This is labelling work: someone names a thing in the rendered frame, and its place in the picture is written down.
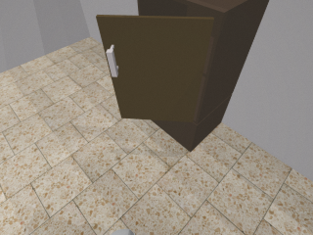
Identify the cupboard door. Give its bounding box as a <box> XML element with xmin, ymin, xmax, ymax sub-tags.
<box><xmin>96</xmin><ymin>15</ymin><xmax>214</xmax><ymax>122</ymax></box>

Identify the handle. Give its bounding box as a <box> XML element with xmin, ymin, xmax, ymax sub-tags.
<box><xmin>106</xmin><ymin>44</ymin><xmax>118</xmax><ymax>77</ymax></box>

